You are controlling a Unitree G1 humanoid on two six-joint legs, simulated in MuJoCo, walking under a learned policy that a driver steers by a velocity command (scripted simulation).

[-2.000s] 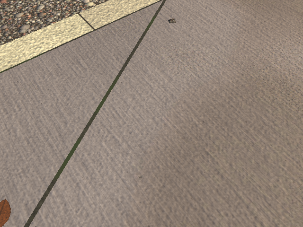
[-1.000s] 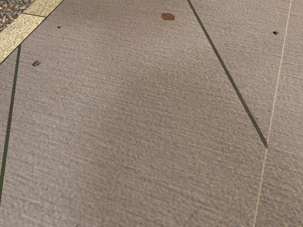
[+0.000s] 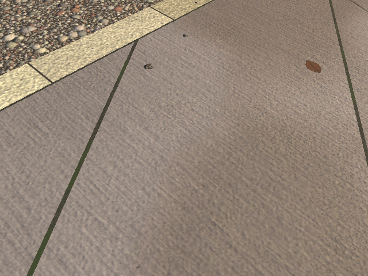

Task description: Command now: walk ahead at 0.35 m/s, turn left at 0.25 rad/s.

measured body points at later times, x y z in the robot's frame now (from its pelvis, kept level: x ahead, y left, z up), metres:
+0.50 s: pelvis +0.22 -0.08 +0.00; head +0.25 -0.11 +0.44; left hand +0.33 +0.18 -0.11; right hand +0.34 -0.37 -0.10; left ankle +0.29 +0.08 -0.68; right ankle +0.19 -0.15 -0.75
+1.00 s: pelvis +0.51 -0.11 -0.01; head +0.53 -0.12 +0.44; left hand +0.76 +0.08 -0.11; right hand +0.46 -0.39 -0.12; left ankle +0.55 -0.01 -0.75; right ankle +0.49 -0.26 -0.68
